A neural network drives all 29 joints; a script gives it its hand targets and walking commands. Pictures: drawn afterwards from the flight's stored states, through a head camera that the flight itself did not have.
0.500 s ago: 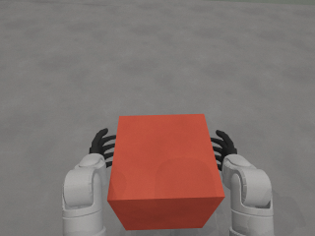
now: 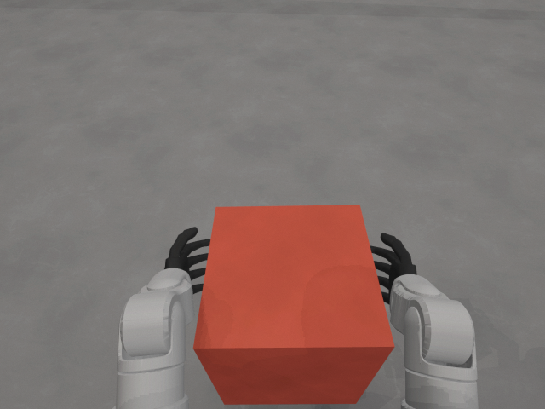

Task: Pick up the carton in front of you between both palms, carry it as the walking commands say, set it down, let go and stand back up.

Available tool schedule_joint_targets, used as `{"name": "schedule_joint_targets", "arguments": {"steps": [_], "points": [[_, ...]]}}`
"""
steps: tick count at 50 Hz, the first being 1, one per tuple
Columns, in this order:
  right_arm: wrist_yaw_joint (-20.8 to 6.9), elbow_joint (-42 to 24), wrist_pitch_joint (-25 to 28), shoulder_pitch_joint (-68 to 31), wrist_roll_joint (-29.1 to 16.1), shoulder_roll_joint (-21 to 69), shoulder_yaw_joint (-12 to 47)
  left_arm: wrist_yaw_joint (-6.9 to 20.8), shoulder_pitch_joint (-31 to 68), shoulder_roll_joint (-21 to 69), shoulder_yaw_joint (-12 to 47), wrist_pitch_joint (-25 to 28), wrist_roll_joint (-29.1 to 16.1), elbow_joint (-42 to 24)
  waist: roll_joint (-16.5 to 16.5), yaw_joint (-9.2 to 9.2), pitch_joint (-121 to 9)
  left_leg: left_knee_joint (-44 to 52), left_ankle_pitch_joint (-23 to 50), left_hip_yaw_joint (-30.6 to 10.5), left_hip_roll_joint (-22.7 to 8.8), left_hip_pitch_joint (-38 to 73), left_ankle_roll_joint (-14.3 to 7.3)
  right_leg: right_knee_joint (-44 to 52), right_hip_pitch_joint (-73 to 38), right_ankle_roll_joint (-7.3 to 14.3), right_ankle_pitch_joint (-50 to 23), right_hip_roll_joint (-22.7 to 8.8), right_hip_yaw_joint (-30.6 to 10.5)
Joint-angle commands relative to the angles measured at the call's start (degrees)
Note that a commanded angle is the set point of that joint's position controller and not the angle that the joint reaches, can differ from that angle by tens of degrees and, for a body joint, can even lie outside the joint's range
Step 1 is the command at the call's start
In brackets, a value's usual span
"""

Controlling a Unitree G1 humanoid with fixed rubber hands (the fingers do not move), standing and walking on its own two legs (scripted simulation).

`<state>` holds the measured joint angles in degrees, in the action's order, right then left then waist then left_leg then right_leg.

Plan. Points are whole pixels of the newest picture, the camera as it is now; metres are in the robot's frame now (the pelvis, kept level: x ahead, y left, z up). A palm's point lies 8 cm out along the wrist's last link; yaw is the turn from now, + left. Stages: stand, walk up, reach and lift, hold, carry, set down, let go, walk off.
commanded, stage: carry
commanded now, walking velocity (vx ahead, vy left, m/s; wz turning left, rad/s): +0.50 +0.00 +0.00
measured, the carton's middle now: (288, 309) +0.26 +0.00 -0.02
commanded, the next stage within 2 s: none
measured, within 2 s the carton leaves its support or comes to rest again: neither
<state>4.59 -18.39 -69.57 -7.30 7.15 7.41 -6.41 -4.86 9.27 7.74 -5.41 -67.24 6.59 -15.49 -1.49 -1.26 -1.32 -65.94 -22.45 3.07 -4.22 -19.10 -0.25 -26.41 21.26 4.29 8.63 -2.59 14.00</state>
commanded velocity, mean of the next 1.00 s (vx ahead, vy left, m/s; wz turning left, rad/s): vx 0.50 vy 0.00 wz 0.00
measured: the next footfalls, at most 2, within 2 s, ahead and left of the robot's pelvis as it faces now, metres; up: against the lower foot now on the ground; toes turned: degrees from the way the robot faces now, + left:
left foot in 0.36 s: +0.44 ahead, +0.13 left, +0.00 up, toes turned +9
right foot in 0.86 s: +0.77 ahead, -0.10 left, +0.00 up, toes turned -13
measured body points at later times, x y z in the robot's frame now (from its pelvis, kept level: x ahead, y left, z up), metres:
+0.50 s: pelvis +0.34 +0.05 +0.00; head +0.36 +0.06 +0.45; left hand +0.63 +0.18 +0.07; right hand +0.60 -0.12 +0.07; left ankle +0.40 +0.12 -0.74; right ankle +0.19 -0.07 -0.64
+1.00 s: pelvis +0.67 -0.02 +0.00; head +0.70 -0.03 +0.45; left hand +0.95 +0.14 +0.05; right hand +0.95 -0.17 +0.04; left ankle +0.53 +0.12 -0.63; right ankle +0.74 -0.09 -0.74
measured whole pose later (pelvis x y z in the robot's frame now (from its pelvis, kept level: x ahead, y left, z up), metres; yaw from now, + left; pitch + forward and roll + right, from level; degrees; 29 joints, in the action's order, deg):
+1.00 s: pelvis +0.67 -0.02 +0.00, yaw +0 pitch +3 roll +0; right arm 4.5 -19.4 -69.1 -7.0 7.2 7.4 -6.1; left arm -4.8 8.9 7.7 -5.1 -66.8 6.5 -16.7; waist -1.3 -1.3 -0.1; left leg -66.7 -21.7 2.7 -4.4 -19.9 -0.3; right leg -26.0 21.0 4.4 8.6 -2.5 14.0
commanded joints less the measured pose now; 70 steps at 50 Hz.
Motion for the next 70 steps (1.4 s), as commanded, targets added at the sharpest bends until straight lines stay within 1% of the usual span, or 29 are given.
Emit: {"name": "schedule_joint_targets", "arguments": {"steps": [1, 8, 14, 16, 18, 19, 20, 21, 23, 24, 26, 29, 34, 39, 41, 43, 44, 45, 46, 47, 49, 51, 59, 63, 66, 67, 68, 69, 70], "points": [[-14.65, -6.12, 3.13, -27.97, -23.97, 56.08, 43.06, 15.74, 22.76, 58.82, 41.29, 0.85, -24.78, -5.97, 6.02, 0.27, -20.52, 1.49, 5.82, -2.62, -3.47, -13.49, -0.92, 13.52, -26.24, 2.45, -10.66, -16.29, -19.51], [-13.28, -7.74, 4.68, -23.17, -22.4, 54.87, 44.14, 16.3, 18.65, 55.12, 41.61, 1.67, -24.71, -8.11, 9.1, 0.15, -14.32, 24.14, 14.46, 4.01, -2.14, -17.13, 1.64, 17.69, -26.78, 3.33, -10.57, -13.0, -10.43], [-13.14, -11.16, 1.4, -24.28, -23.55, 48.05, 43.14, 14.74, 17.82, 48.51, 39.8, -0.91, -23.12, -10.22, 10.61, -0.02, -8.31, 36.97, 21.24, 8.17, -0.01, -12.87, -0.03, 16.18, -28.13, 1.32, -18.81, -11.7, -5.89], [-13.38, -10.64, 0.16, -24.38, -23.71, 46.42, 42.15, 14.31, 18.26, 46.94, 39.3, -2.05, -22.52, -9.95, 10.91, 0.35, -8.93, 39.19, 20.49, 9.69, 1.11, -6.68, -0.86, 11.12, -28.23, -0.09, -25.47, -11.38, -4.12], [-13.59, -8.83, -0.67, -23.52, -23.54, 45.4, 40.62, 14.06, 19.95, 45.79, 39.32, -3.11, -22.47, -10.24, 6.53, 2.25, -15.31, 41.3, 15.15, 12.8, 4.34, 13.2, -1.09, -6.99, -20.89, -2.76, -27.86, -7.53, 0.3], [-13.75, -8.37, -1.03, -23.54, -23.37, 44.72, 39.99, 14.03, 21.44, 45.17, 39.46, -3.65, -22.56, -10.39, -2.08, 3.1, -18.46, 45.18, 7.48, -2.39, -6.01, 23.27, -2.71, -20.77, -10.26, -4.92, -13.03, -4.82, -0.19], [-14.05, -6.79, -0.7, -24.27, -23.07, 45.05, 39.6, 13.99, 22.67, 45.72, 40.48, -4.26, -22.96, -11.53, -18.23, 2.49, -23.07, 51.23, 2.98, -27.83, -19.99, 35.59, -11.09, -37.37, 7.63, -6.88, 11.28, 2.51, -3.96], [-14.11, -6.11, -0.74, -23.61, -23.78, 46.47, 39.45, 14.04, 23.36, 46.11, 40.38, -4.22, -23.03, -10.26, -15.55, 2.63, -21.36, 54.59, 12.61, -31.14, -21.09, 34.15, -12.45, -45.58, 13.9, -5.28, 18.72, 1.96, -11.14], [-14.28, -7.08, -0.12, -26.32, -24.25, 50.26, 39.94, 14.33, 24.77, 50.35, 41.0, -3.34, -23.62, -9.3, -4.81, 2.34, -21.24, 50.68, 27.02, -18.55, -17.77, 30.22, -10.33, -46.94, 15.83, -2.85, 14.31, -3.15, -14.33], [-14.34, -7.92, 0.3, -27.94, -24.5, 51.76, 40.4, 14.42, 25.41, 52.25, 41.37, -2.81, -23.93, -9.25, -1.54, 2.09, -20.16, 51.31, 28.7, -13.84, -16.69, 26.58, -8.61, -42.87, 14.39, -2.72, 11.09, -4.77, -14.46], [-14.43, -9.07, 0.89, -29.09, -25.12, 53.17, 40.99, 14.27, 25.44, 54.16, 41.9, -1.91, -24.17, -9.65, -3.41, 1.75, -20.5, 53.66, 23.95, -8.34, -14.65, 23.58, -6.84, -36.65, 11.8, -3.22, 7.21, -4.78, -12.84], [-14.75, -10.37, 0.97, -28.23, -25.42, 52.39, 41.12, 13.45, 24.08, 54.59, 42.25, -1.2, -23.43, -10.2, -5.33, 1.74, -18.77, 56.19, 21.74, -3.73, -13.29, 24.1, -7.5, -28.09, 14.26, -4.54, 3.99, -4.26, -10.15], [-14.93, -8.33, -0.05, -24.02, -23.91, 49.24, 40.22, 12.98, 20.33, 52.35, 41.5, -2.22, -21.82, -8.63, -5.64, 1.9, -13.15, 56.72, 29.41, 1.94, -10.44, 26.52, -7.21, -13.02, 16.55, -5.73, -2.99, -3.29, -5.77], [-15.04, -6.0, -0.08, -24.11, -22.97, 49.11, 39.87, 14.18, 21.89, 51.8, 41.56, -2.74, -22.6, -6.79, -7.13, 2.11, -7.64, 55.17, 37.57, 5.5, -9.71, 27.27, -5.44, -3.17, 13.28, -3.82, -7.8, -1.56, -2.48], [-14.92, -6.31, 0.14, -25.25, -23.07, 49.49, 40.16, 14.51, 22.67, 51.88, 41.41, -2.67, -23.18, -6.92, -8.26, 1.67, -8.39, 50.82, 45.35, 7.07, -9.69, 27.04, -4.06, -1.21, 6.58, -2.73, -7.68, -0.33, -1.33], [-14.8, -6.65, 0.22, -25.85, -23.31, 49.5, 40.76, 14.72, 21.44, 52.05, 40.69, -2.35, -23.23, -6.05, -5.87, 0.09, -14.41, 34.71, 50.31, 11.67, -6.24, 22.15, -1.64, 2.33, -11.92, -2.49, -4.68, 4.15, 3.13], [-14.77, -6.65, 0.33, -26.2, -23.35, 48.99, 41.11, 14.89, 20.62, 51.75, 40.35, -2.21, -23.16, -5.8, -0.82, -1.21, -18.64, 22.31, 37.06, 10.62, -4.72, 12.07, -0.09, 2.61, -25.17, -2.4, 0.36, -1.96, -4.65], [-14.59, -8.57, 0.11, -27.2, -23.67, 49.41, 42.23, 15.23, 21.17, 51.31, 39.7, -1.42, -22.44, -4.29, 16.69, -0.87, -25.07, 2.84, 17.73, 7.69, 2.17, -6.28, 2.52, 8.4, -39.56, 6.55, 10.27, -19.46, -34.3], [-14.71, -8.46, 0.51, -27.68, -23.6, 49.54, 41.92, 15.28, 19.89, 53.85, 40.01, -0.98, -23.4, -3.94, 19.66, -0.64, -24.03, -6.47, -3.67, 1.22, 5.25, -13.79, 1.62, 14.62, -38.95, 8.88, 0.02, -22.21, -43.63], [-14.71, -7.32, 1.21, -28.0, -23.89, 51.63, 42.48, 15.42, 20.75, 54.78, 40.16, -0.56, -24.19, -5.36, 14.32, -0.53, -22.86, -11.25, -3.25, -3.17, 1.51, -16.48, -0.07, 12.28, -36.98, 8.11, -8.62, -21.24, -35.64], [-14.68, -7.53, 2.53, -27.92, -24.18, 54.32, 42.92, 15.43, 21.74, 57.35, 40.97, 0.37, -24.39, -6.81, 4.71, -0.24, -21.33, -6.25, 2.16, -3.79, -2.58, -15.93, -1.07, 10.64, -30.86, 4.84, -17.99, -18.24, -24.39], [-14.34, -7.79, 3.45, -27.02, -24.04, 55.79, 43.33, 15.51, 21.89, 58.25, 41.5, 1.03, -24.93, -7.92, 6.4, 0.22, -21.06, 1.57, 6.35, -2.33, -3.3, -13.19, -0.75, 13.19, -26.99, 2.27, -12.82, -15.9, -18.4], [-12.78, -10.94, 3.41, -24.11, -22.91, 52.21, 44.11, 15.8, 18.76, 52.19, 40.91, 0.42, -24.64, -10.85, 9.43, 0.16, -12.88, 26.49, 16.44, 4.88, -1.78, -17.58, 1.75, 17.48, -27.71, 3.14, -13.62, -12.22, -9.02], [-12.81, -10.76, 0.91, -23.96, -23.17, 48.0, 43.06, 14.95, 17.15, 48.24, 39.26, -1.47, -22.96, -10.03, 10.61, -0.02, -9.12, 36.95, 23.32, 9.44, 1.97, -11.33, 0.96, 12.91, -27.16, 0.45, -32.83, -10.04, -3.15], [-13.35, -9.63, -0.5, -24.02, -23.57, 46.67, 42.09, 14.49, 18.27, 46.74, 38.25, -2.83, -22.19, -9.58, 9.97, 1.33, -12.2, 44.97, 31.06, 12.49, 4.66, 5.29, 0.63, -0.56, -23.32, -3.77, -35.64, -7.51, 0.86], [-13.55, -9.59, -0.8, -24.87, -23.56, 46.22, 41.6, 14.47, 19.14, 46.31, 38.17, -3.21, -22.19, -9.49, 7.04, 1.84, -14.29, 47.17, 37.35, 11.08, 2.49, 14.2, 1.07, -7.91, -18.9, -5.5, -29.65, -5.59, 0.96], [-13.72, -9.36, -1.22, -25.24, -23.68, 45.47, 40.93, 14.44, 20.7, 45.85, 38.34, -3.59, -22.26, -9.54, -0.84, 2.16, -19.58, 41.38, 60.53, -0.08, -9.15, 26.87, -0.6, -19.03, -10.2, -7.29, -7.36, -3.7, -1.14], [-14.01, -7.21, -1.09, -24.75, -23.25, 45.79, 40.06, 14.26, 21.63, 46.39, 39.52, -4.33, -23.14, -9.5, -12.98, 2.7, -26.29, 39.63, 72.6, -14.5, -20.25, 41.64, -10.93, -32.53, 4.24, -8.45, 21.23, 1.86, -6.08], [-14.09, -5.65, -0.82, -22.44, -23.7, 46.62, 39.44, 14.26, 21.14, 46.51, 39.62, -4.31, -22.85, -9.11, -11.66, 2.15, -27.66, 44.07, 67.27, -16.69, -20.91, 36.41, -13.24, -37.67, 4.09, -7.39, 25.09, 1.64, -11.68]]}}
